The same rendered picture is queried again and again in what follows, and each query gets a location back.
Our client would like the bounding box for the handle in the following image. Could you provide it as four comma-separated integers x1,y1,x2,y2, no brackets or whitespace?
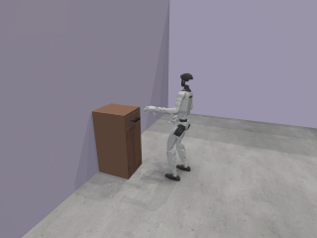
131,117,141,123

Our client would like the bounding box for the robot left upper arm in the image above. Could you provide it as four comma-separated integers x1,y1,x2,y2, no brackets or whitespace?
173,91,186,115

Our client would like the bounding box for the left robot forearm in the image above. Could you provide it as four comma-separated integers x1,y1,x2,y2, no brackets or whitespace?
155,107,176,115

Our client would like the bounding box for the robot left hand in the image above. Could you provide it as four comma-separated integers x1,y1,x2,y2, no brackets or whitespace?
144,106,158,118

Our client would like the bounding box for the cabinet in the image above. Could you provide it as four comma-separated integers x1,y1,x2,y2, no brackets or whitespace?
91,103,142,179

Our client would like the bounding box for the drawer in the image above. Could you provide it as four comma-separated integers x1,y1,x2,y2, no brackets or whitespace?
125,110,140,129

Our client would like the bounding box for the robot right foot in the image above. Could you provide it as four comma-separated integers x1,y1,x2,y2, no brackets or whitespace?
176,165,191,172

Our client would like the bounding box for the right robot thigh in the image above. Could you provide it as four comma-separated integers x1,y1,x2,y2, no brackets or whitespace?
175,124,190,150

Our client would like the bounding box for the robot right hand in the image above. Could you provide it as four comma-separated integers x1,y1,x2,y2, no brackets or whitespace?
168,116,179,126

